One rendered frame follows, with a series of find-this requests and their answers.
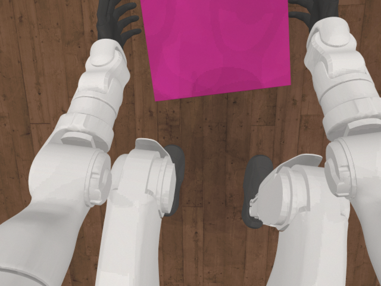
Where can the robot right upper arm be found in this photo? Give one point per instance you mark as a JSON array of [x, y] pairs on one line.
[[353, 170]]

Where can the robot left upper arm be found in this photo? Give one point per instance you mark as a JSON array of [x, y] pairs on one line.
[[37, 244]]

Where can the robot right foot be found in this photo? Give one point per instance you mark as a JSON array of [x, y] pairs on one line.
[[257, 169]]

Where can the robot right hand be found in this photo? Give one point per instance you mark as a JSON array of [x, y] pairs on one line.
[[318, 9]]

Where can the robot left hand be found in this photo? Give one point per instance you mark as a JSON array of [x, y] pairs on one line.
[[109, 27]]

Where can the carton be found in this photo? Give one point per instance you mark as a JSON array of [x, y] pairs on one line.
[[207, 47]]

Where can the left robot thigh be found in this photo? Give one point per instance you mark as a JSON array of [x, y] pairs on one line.
[[128, 253]]

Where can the right robot forearm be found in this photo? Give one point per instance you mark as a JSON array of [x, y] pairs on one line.
[[344, 87]]

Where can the left robot forearm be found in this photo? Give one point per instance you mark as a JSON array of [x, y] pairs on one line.
[[90, 118]]

